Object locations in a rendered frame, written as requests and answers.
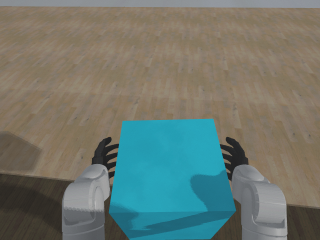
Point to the robot right hand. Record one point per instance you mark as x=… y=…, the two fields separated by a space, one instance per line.
x=238 y=156

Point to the robot left forearm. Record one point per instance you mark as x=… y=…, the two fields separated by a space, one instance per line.
x=83 y=211

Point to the carton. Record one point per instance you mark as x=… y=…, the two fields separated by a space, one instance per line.
x=170 y=180

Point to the robot right forearm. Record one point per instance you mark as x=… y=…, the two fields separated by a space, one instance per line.
x=263 y=205

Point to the robot left hand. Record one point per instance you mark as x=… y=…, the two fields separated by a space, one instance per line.
x=101 y=157

